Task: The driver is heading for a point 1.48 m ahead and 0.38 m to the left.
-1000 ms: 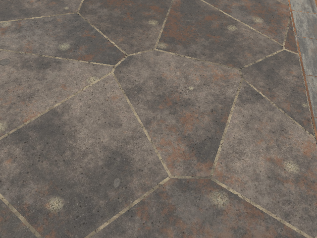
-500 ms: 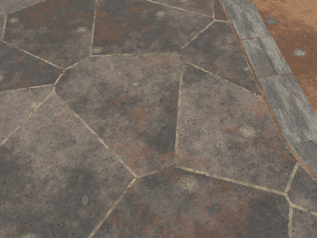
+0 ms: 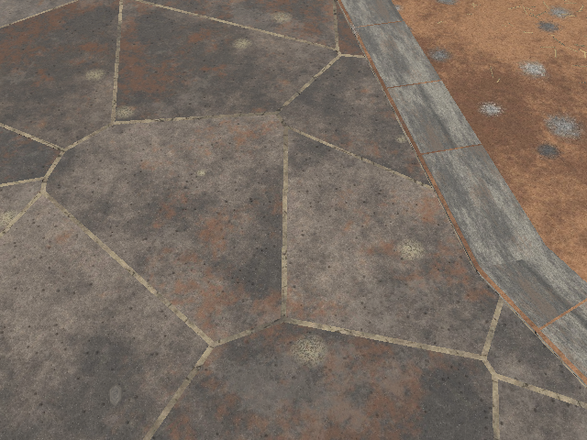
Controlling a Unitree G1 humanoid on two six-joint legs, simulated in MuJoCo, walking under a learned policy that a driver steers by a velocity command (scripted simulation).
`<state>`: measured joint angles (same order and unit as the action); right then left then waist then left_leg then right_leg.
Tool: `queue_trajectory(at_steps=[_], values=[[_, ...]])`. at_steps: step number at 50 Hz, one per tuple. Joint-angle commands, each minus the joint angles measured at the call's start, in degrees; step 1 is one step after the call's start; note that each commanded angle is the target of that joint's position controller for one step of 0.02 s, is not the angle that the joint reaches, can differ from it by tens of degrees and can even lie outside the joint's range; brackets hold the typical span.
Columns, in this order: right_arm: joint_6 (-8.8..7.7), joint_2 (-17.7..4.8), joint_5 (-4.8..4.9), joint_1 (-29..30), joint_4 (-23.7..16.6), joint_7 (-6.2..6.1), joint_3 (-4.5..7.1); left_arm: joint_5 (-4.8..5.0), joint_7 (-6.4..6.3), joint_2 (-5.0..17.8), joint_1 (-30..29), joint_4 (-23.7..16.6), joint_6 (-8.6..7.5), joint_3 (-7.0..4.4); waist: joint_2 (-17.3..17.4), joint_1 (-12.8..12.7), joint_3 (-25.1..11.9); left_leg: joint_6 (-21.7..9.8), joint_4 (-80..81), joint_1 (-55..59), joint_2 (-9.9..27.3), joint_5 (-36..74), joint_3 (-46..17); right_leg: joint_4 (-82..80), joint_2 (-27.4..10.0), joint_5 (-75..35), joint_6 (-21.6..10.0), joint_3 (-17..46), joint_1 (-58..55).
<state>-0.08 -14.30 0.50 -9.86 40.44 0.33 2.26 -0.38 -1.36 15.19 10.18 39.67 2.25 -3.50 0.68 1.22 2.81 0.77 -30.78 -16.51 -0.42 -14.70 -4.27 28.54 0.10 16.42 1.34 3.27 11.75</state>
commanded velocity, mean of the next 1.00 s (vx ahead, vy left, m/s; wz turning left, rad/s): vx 0.11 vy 0.00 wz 0.45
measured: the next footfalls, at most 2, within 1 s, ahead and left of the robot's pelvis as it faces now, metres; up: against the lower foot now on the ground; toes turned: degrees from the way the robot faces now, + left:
left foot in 0.26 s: +0.03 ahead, +0.11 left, +0.00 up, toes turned +9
right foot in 0.74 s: +0.10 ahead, -0.09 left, +0.00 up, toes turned +31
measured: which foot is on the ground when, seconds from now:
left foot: down 0.00-0.00, up 0.02-0.24, down 0.26-0.74, up 0.76-1.00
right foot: down 0.00-0.26, up 0.28-0.72, down 0.74-1.00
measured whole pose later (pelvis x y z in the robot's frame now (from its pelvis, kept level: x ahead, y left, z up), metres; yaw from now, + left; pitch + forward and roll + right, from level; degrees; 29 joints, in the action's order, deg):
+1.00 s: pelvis +0.07 +0.04 +0.01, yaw +30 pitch +2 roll +0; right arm -1.8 -17.9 0.7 -11.5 35.7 0.7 3.4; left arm 0.4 -0.5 14.9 22.7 45.4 -4.2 -3.1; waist 2.6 -4.1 -0.2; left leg 1.9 -50.6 -34.8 1.9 -10.4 -3.5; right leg 16.5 -0.3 16.1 -0.5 0.9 2.1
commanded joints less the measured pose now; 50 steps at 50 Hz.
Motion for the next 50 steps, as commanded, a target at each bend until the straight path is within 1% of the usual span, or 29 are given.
queue_trajectory(at_steps=[1,4,6,9,11,12,13,14,15,16,17,18,20,22,26,29,30,32,34,36,37,38,39,40,41,42,45,48,50], values=[[-1.37,-8.0,-0.01,3.4,-5.8,0.04,2.16,-0.56,-0.49,9.9,1.1,-3.5,-0.6,-3.27,-10.0,-1.6,-5.3,-0.2,-4.5,-5.9,-0.7,-0.1,1.5,-6.9,-10.8,-8.3,-8.4,9.2,-4.6],[0.0,-8.0,0.21,2.3,-6.7,-0.2,2.93,-0.21,-1.31,9.5,-0.3,-4.4,-1.52,-3.13,-13.2,-1.6,-3.1,-0.6,-14.2,-9.8,0.1,-9.0,3.2,-7.0,-16.4,-16.9,-11.7,11.8,-3.0],[0.6,-7.4,0.53,2.4,-7.5,0.28,3.11,-0.06,-1.73,9.8,-0.2,-4.5,-2.11,-3.19,-12.0,-2.1,-2.7,-0.8,-20.1,-12.7,1.6,-17.9,3.5,-6.0,-19.4,-26.2,-13.7,11.9,-4.0],[1.39,-6.6,0.91,0.8,-7.6,1.18,3.01,0.87,-1.73,11.3,-2.8,-4.7,-1.76,-3.73,-10.0,-1.3,-4.0,-0.8,-14.9,-8.1,1.9,-12.1,6.1,-3.6,-17.7,-29.8,-12.0,6.4,-2.9],[1.75,-6.9,0.94,-2.6,-6.7,1.6,3.51,1.78,-1.69,10.9,-4.1,-4.7,-1.14,-3.67,-9.4,0.5,-5.4,-1.8,-4.6,-0.4,-0.5,-2.1,9.0,0.7,-15.2,-25.1,-9.2,1.6,-0.3],[1.81,-8.1,0.51,-3.9,-6.6,1.29,4.12,1.85,-1.47,9.6,-1.8,-3.9,-1.19,-3.41,-6.1,0.6,-5.8,-3.1,1.3,4.7,-1.4,4.2,7.0,6.1,-12.6,-17.8,-6.5,-1.6,2.7],[1.61,-14.0,0.29,-5.3,-7.7,0.45,5.64,0.19,-1.26,6.8,0.7,-4.3,-1.4,-2.76,8.2,-0.6,-6.5,-7.3,7.2,12.9,8.2,22.0,-9.7,21.4,-6.5,-0.8,-0.9,-7.9,13.5],[0.73,-18.3,-1.43,-7.2,-8.8,0.9,5.84,-0.97,-1.74,5.0,-4.9,-8.0,-1.57,-1.75,18.2,1.4,-7.1,-19.8,12.2,12.9,21.5,30.9,-32.0,33.2,2.4,24.8,2.0,-3.6,25.3],[-0.51,-15.9,-2.28,-7.6,-9.1,1.17,5.0,-0.16,-1.91,7.5,-5.3,-7.5,-1.66,-2.42,10.9,2.5,-9.1,-22.5,12.6,13.2,22.3,28.0,-31.1,41.8,0.8,25.0,2.3,2.5,25.7],[-1.18,-14.4,-1.88,-4.7,-9.0,0.9,4.39,0.39,-1.74,8.5,-4.5,-6.7,-1.55,-2.68,7.7,0.7,-7.0,-20.0,11.3,11.6,19.6,25.6,-25.2,43.7,-0.4,20.2,2.0,3.0,26.6],[-1.11,-13.8,-0.84,-2.3,-9.1,0.39,4.34,0.11,-1.89,9.0,-3.5,-5.3,-1.49,-3.05,3.8,-0.3,-5.9,-16.6,10.9,10.6,16.1,21.7,-20.6,41.9,-1.4,15.2,2.0,2.8,26.7],[-0.74,-13.3,-0.07,-0.2,-9.3,-0.19,4.08,-0.25,-2.15,9.4,-3.6,-4.9,-1.48,-3.32,3.0,-0.9,-5.5,-14.6,10.7,9.8,14.3,21.0,-18.6,39.3,-2.1,11.0,2.3,3.1,26.3],[0.02,-12.7,-0.09,0.2,-9.5,-1.08,3.55,-0.01,-1.68,8.0,-2.6,-4.1,-1.59,-3.05,4.4,-1.7,-7.1,-13.7,10.8,7.9,11.4,24.2,-15.4,38.8,-0.6,6.2,3.3,2.0,22.1],[0.36,-12.4,-0.12,-0.4,-9.6,-1.66,3.48,0.35,-1.43,6.8,-2.7,-3.8,-1.71,-2.59,4.8,-1.3,-8.0,-13.9,10.9,9.3,10.4,23.1,-14.7,34.7,0.2,4.2,4.1,1.8,21.6],[1.15,-13.2,0.1,-1.1,-9.6,-2.38,3.94,0.42,-1.27,6.1,-5.5,-4.2,-2.16,-2.1,6.2,0.0,-7.1,-13.7,11.2,9.9,9.5,13.9,-17.8,23.3,0.9,2.9,4.9,2.7,20.4],[1.65,-13.6,-0.09,-0.6,-9.9,-2.25,4.28,0.69,-0.73,6.4,-6.2,-4.1,-2.78,-2.1,7.6,0.4,-6.1,-13.9,11.2,7.2,9.0,9.1,-20.9,17.3,1.7,3.9,4.5,3.1,16.7],[1.76,-13.5,0.0,-0.8,-9.9,-2.15,4.32,0.84,-0.45,6.8,-5.8,-4.0,-3.09,-2.15,7.6,0.6,-7.0,-14.0,11.8,6.8,8.7,3.4,-22.1,15.3,1.9,4.0,4.2,2.9,15.2],[1.84,-13.4,0.31,-0.9,-10.0,-1.86,4.29,1.33,0.18,7.3,-6.0,-4.2,-3.89,-2.29,8.8,0.9,-6.3,-14.1,13.3,4.6,7.8,-9.5,-25.0,11.1,2.5,4.8,3.0,2.2,12.3],[1.81,-13.2,0.56,-0.8,-9.9,-1.62,4.1,1.83,0.84,7.4,-5.1,-4.2,-5.0,-2.46,9.6,0.1,-5.2,-13.6,13.6,2.4,6.9,-15.8,-27.4,5.4,2.9,5.3,1.3,1.6,8.0],[1.84,-12.0,0.98,0.6,-10.1,-1.74,3.6,2.05,1.21,7.0,-0.3,-2.4,-6.17,-2.88,7.7,-3.3,-4.4,-11.1,10.6,-2.7,3.8,-19.3,-26.5,-7.4,2.0,-2.0,-1.2,0.7,-2.4],[1.53,-9.7,0.91,0.2,-10.3,-1.85,2.92,1.56,0.98,9.1,3.4,-1.5,-6.5,-3.56,3.8,-4.6,-6.2,-7.9,3.2,-10.3,1.1,-22.8,-22.8,-9.0,-4.2,-1.2,-3.6,5.2,-12.3],[1.1,-5.1,0.51,-1.3,-10.6,-1.73,1.53,0.17,0.72,12.1,8.2,-1.0,-6.57,-3.73,-6.9,-4.5,-8.9,-3.7,-14.1,-18.7,-6.0,-22.5,-10.4,-12.8,-15.7,11.8,-8.5,19.7,-18.9],[0.05,-8.9,0.98,1.8,-13.6,-1.74,2.62,-1.58,1.68,15.4,8.5,0.0,-7.16,-4.62,-13.2,-4.0,-2.0,-3.0,-22.7,-28.9,-5.4,-19.7,-7.3,-17.8,-22.4,22.5,-15.1,35.3,-12.2],[-0.46,-11.8,0.74,1.6,-12.5,-1.73,3.39,-0.69,1.55,11.8,5.1,-0.9,-7.6,-3.69,-10.3,-3.0,1.8,-2.1,-27.7,-30.9,-2.0,-14.7,-7.7,-18.6,-21.4,25.6,-15.6,32.8,-10.0],[-0.63,-12.1,0.48,-0.1,-10.8,-1.47,3.65,0.31,1.08,8.9,3.6,-1.1,-7.59,-2.77,-9.6,-2.4,2.7,-1.2,-29.4,-31.0,-1.6,-10.5,-7.0,-18.7,-18.1,22.6,-13.5,27.5,-10.2],[-0.82,-11.1,0.1,-1.2,-9.7,-1.29,3.51,0.65,0.82,8.0,3.8,-1.1,-7.46,-2.28,-8.9,-2.3,1.6,-0.4,-30.4,-30.7,-1.2,-7.6,-6.1,-18.6,-15.8,18.9,-11.8,23.5,-11.4],[-2.42,-7.8,0.27,1.9,-10.0,-0.17,2.44,0.35,0.42,8.0,7.6,0.6,-7.72,-1.81,-7.5,-4.1,2.4,0.5,-29.4,-30.6,0.3,0.9,-3.0,-19.9,-13.1,5.9,-11.7,14.7,-10.7],[-3.23,-5.7,0.07,6.0,-11.0,0.43,1.29,0.86,0.55,9.1,9.0,1.5,-7.49,-1.76,-7.9,-5.5,2.2,1.6,-20.4,-27.0,2.8,5.5,2.0,-20.8,-11.9,-2.0,-11.9,9.1,-9.2],[-3.75,-4.3,0.3,9.3,-11.8,0.99,0.54,1.23,0.74,10.4,10.2,2.3,-7.16,-1.87,-8.3,-6.8,2.7,1.7,-12.6,-21.6,2.9,7.1,4.2,-20.8,-11.3,-6.1,-11.7,6.1,-6.6]])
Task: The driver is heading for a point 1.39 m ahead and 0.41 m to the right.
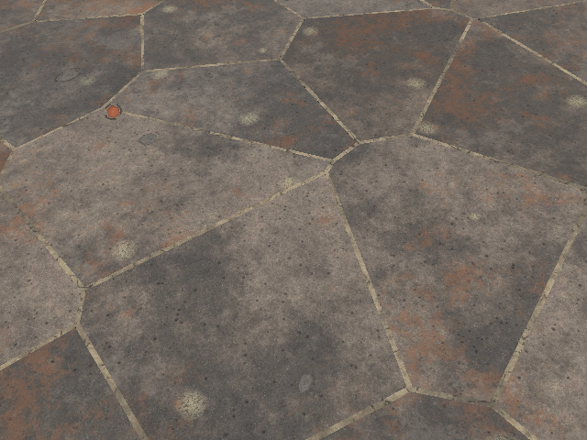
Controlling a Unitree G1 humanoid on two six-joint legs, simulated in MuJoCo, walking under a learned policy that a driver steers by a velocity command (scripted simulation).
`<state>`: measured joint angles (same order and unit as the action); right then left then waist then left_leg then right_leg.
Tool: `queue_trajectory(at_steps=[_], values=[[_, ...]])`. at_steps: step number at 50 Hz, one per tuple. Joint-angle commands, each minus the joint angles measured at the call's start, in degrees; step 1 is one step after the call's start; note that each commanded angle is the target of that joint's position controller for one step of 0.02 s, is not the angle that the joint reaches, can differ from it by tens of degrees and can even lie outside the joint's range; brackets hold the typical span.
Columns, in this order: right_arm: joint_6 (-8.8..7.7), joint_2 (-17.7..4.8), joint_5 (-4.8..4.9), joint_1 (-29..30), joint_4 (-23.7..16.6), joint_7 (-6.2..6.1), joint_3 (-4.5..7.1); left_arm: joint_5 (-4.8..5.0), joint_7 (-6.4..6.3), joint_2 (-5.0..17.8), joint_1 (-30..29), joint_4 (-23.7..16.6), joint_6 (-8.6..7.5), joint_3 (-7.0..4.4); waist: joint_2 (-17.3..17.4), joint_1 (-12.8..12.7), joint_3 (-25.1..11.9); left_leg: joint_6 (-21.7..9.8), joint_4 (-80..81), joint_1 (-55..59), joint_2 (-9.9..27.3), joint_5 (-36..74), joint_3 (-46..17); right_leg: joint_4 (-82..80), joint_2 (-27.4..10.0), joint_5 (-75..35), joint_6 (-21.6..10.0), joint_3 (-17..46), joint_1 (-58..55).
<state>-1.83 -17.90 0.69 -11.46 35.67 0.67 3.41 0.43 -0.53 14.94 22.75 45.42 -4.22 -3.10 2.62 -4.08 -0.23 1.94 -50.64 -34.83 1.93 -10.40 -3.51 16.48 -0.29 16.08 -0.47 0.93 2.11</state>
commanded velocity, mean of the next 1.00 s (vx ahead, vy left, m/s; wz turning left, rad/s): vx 0.48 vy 0.00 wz -0.40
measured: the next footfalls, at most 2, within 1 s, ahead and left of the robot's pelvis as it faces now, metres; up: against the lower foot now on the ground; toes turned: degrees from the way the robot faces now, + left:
left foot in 0.16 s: +0.21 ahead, +0.16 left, +0.00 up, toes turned -1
right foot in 0.68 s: +0.49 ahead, -0.12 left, +0.00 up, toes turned -20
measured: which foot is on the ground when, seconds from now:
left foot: up 0.00-0.14, down 0.16-0.70, up 0.72-1.00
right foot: down 0.00-0.16, up 0.18-0.66, down 0.68-1.00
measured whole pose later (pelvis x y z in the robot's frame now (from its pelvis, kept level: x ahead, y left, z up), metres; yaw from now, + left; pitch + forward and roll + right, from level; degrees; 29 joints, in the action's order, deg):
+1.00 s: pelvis +0.51 -0.05 +0.00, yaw -29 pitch +1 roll +0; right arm -5.1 -17.8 -0.7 -4.3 37.7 0.1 2.1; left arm 1.0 0.0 16.8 18.3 39.7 -2.6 -3.3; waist 2.0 -3.6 3.3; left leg 4.5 -42.1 -37.7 5.3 -2.6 -6.2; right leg 20.8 6.6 12.0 -5.0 7.2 9.4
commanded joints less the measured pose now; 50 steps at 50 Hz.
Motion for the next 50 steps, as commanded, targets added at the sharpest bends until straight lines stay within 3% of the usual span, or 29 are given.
queue_trajectory(at_steps=[1,4,6,7,8,9,10,11,12,13,14,16,19,24,28,31,32,33,34,35,36,37,38,39,40,41,43,47,50], values=[[-2.21,-0.6,0.34,11.8,-7.2,0.98,-0.71,0.56,0.08,11.4,-1.6,-3.1,-0.54,-2.34,-10.3,-1.8,5.9,0.4,10.5,-0.4,0.1,2.8,4.3,-8.5,-11.0,-7.2,-9.7,7.4,4.0],[-2.91,-2.4,0.97,12.4,-7.8,1.68,-0.1,1.45,0.55,12.7,0.8,-1.8,0.04,-2.43,-11.0,-1.0,6.3,-1.3,17.0,6.8,-1.2,1.4,4.6,-7.0,-13.4,-9.8,-9.7,9.9,4.6],[-3.22,-4.8,1.24,6.4,-6.3,1.53,1.14,1.69,0.5,13.7,-0.6,-1.6,0.47,-2.54,-11.1,3.9,3.9,-3.4,21.9,16.5,-2.5,2.6,4.6,-2.1,-13.8,-19.4,-8.1,9.7,4.8],[-3.1,-7.0,1.03,-0.4,-4.2,0.95,2.43,1.53,0.5,12.6,-0.5,-1.6,0.44,-2.15,-9.2,7.6,-0.5,-4.9,23.8,26.8,-3.3,3.2,5.0,6.2,-11.2,-27.3,-6.5,7.2,6.5],[-2.84,-9.6,0.4,-9.5,-2.7,0.14,3.54,0.63,0.6,9.8,-1.2,-2.6,0.1,-1.06,-6.7,12.3,-8.0,-7.1,22.3,41.9,2.4,2.5,0.0,19.9,-8.1,-22.9,-4.1,4.7,14.4],[-2.31,-15.6,-1.56,-16.1,-2.0,-0.48,4.59,-0.03,0.43,2.6,2.8,-5.1,-0.52,1.05,9.9,11.8,-18.3,-13.8,25.6,60.0,19.6,-7.0,-23.7,42.4,-0.1,3.5,0.4,0.1,32.8],[-2.4,-12.1,-1.87,-17.0,-1.5,-0.12,3.69,1.79,0.13,6.3,3.1,-4.6,-1.22,0.18,12.4,12.2,-20.1,-17.1,33.8,55.3,22.5,-16.0,-38.0,52.7,1.3,16.1,0.7,7.3,37.6],[-2.51,-8.4,-1.2,-12.9,-0.9,0.03,2.39,3.08,0.25,10.2,-0.3,-5.1,-1.02,-1.21,8.9,10.9,-10.8,-15.2,34.7,48.7,20.9,-18.6,-29.5,56.4,-1.9,12.3,0.2,7.5,41.6],[-2.59,-6.2,-0.67,-9.4,-0.7,0.06,1.73,2.71,0.33,9.9,-3.2,-5.7,-0.76,-1.19,7.0,9.4,-5.3,-13.7,35.6,42.3,18.1,-15.0,-21.6,55.5,-4.2,7.7,-0.2,5.5,41.7],[-2.74,-4.5,-0.82,-6.2,-0.5,0.14,1.23,1.84,0.32,9.0,-4.4,-5.5,-0.45,-1.22,5.0,7.8,-2.0,-12.8,37.3,36.9,15.4,-10.2,-16.2,53.2,-5.6,3.7,-0.1,5.1,40.4],[-3.22,-3.3,-1.26,-4.3,-0.2,0.2,0.97,1.49,0.4,8.3,-4.1,-5.2,0.19,-1.41,5.7,6.2,-0.1,-12.1,39.1,32.6,13.5,-5.0,-11.3,51.5,-6.9,0.7,0.0,5.3,37.7],[-4.35,-2.5,-1.39,-2.7,0.7,0.17,1.16,1.61,0.7,5.7,-2.9,-4.4,1.41,-1.04,4.4,4.5,0.9,-12.2,41.6,29.0,12.5,2.5,-5.5,51.1,-7.0,-2.8,0.4,4.9,35.0],[-5.25,-3.4,-1.41,-2.7,2.6,-0.07,1.74,1.18,0.66,4.7,-5.7,-5.6,2.24,-0.95,1.6,3.8,3.4,-12.7,43.3,28.3,12.7,10.5,0.6,47.0,-6.7,-7.5,1.3,6.2,38.4],[-4.74,-6.1,-0.97,-4.0,5.0,-0.9,2.4,0.7,2.43,3.6,-15.1,-9.0,1.43,0.03,-0.4,6.4,6.6,-11.6,44.8,29.5,11.9,13.8,9.2,29.0,-5.6,-19.5,0.7,1.8,37.0],[-3.29,-8.2,0.02,-7.8,7.4,-1.16,2.99,0.98,4.08,3.5,-22.0,-12.6,1.2,0.43,-1.5,8.4,8.1,-10.5,42.3,37.1,13.9,19.0,12.2,21.3,-4.8,-17.5,-1.8,-1.4,38.4],[-1.76,-10.5,0.37,-7.9,7.9,-1.63,3.47,0.92,4.69,5.8,-21.3,-14.3,1.48,-0.65,1.2,6.1,3.9,-8.9,33.0,42.0,14.1,44.2,14.7,19.8,-0.2,-9.8,-4.8,-6.1,32.0],[-1.19,-11.4,0.49,-7.7,7.7,-1.88,3.64,0.95,4.59,7.4,-17.4,-13.8,1.77,-1.55,2.4,3.6,0.7,-8.4,26.1,42.6,13.8,53.1,15.3,20.1,2.1,-6.7,-6.2,-7.6,26.6],[-0.74,-11.8,0.69,-7.1,7.4,-2.11,3.64,1.13,4.15,10.0,-10.1,-12.4,2.05,-3.01,2.5,-0.7,-3.6,-7.3,15.9,39.7,12.7,55.6,16.1,18.4,4.4,-6.7,-8.0,-8.0,16.3],[-0.91,-10.9,0.65,-6.7,6.7,-2.42,3.07,1.22,3.15,13.2,-0.4,-10.3,2.61,-4.89,0.3,-5.9,-8.3,-5.2,1.1,29.3,10.6,46.5,16.6,15.3,4.1,-8.9,-10.5,-4.0,-0.3],[-1.94,-2.8,-1.73,-11.8,3.8,-1.73,0.64,1.46,2.06,19.5,1.3,-9.9,2.87,-6.07,-14.8,-0.7,-13.2,-1.3,-20.8,3.5,1.5,-6.5,15.0,14.5,-11.0,-4.8,-18.9,23.7,-21.8],[-4.26,-3.9,-0.78,-9.6,2.4,-0.98,-0.07,1.11,2.3,18.1,1.5,-12.2,1.87,-5.22,-12.8,-1.6,-23.6,-0.7,-32.0,-5.7,-5.4,-24.7,0.4,3.8,-19.3,3.7,-26.1,49.5,-28.0],[-5.52,-8.1,1.49,-2.7,0.5,-0.34,1.12,0.54,2.6,14.2,0.1,-11.7,1.09,-4.1,-7.7,-3.6,-17.0,-1.7,-31.7,-11.1,-1.8,-19.4,-3.5,0.5,-17.7,3.4,-22.0,42.4,-23.8],[-6.22,-7.5,1.8,-0.7,-0.5,-0.33,0.66,0.66,2.59,12.7,-2.6,-11.4,0.61,-3.64,-4.9,-1.3,-9.4,-2.6,-26.6,-10.9,0.6,-14.3,-2.6,0.1,-15.3,-0.2,-19.8,34.4,-15.0],[-6.39,-6.8,0.49,-0.8,0.2,-0.77,0.63,0.72,2.52,11.1,-6.6,-11.8,0.43,-3.14,-1.5,1.7,-5.0,-2.4,-21.2,-8.1,2.8,-11.3,-2.2,0.0,-12.7,-6.6,-17.8,28.5,-6.5],[-5.91,-7.4,-0.57,-1.7,0.7,-0.97,1.03,0.14,2.29,9.4,-9.2,-12.5,0.27,-2.54,-2.5,3.7,-3.4,-1.9,-17.8,-4.0,4.3,-9.1,-2.4,-1.0,-10.7,-12.4,-17.1,24.4,-0.6],[-5.18,-7.5,-0.98,-2.7,1.0,-0.85,1.13,-0.33,2.09,9.2,-10.5,-13.0,0.25,-2.37,-3.9,5.0,-2.8,-1.2,-16.3,-1.1,4.6,-7.8,-2.3,-2.3,-9.7,-15.4,-17.1,22.9,3.4],[-4.07,-6.1,-1.66,-3.3,1.4,-0.88,0.77,0.06,1.6,9.7,-10.4,-12.2,-0.04,-2.52,-4.0,5.7,-2.1,0.8,-12.2,0.8,4.6,-6.4,-0.9,-3.3,-8.6,-21.3,-17.6,19.4,8.3],[-3.52,-3.1,-1.75,5.1,-0.8,-0.93,-0.53,0.56,0.21,11.5,-7.6,-10.2,0.49,-2.92,-5.4,3.0,0.5,3.1,4.1,2.0,2.4,6.7,0.5,-3.0,-4.4,-18.6,-14.6,13.7,13.4],[-4.1,-2.7,-0.93,11.3,-1.9,-0.19,-0.91,0.83,-0.21,12.2,-4.9,-9.0,1.13,-3.1,-6.8,0.1,0.7,3.1,15.2,6.8,-0.7,14.7,0.9,-1.8,-3.6,-11.7,-12.5,14.5,14.3]])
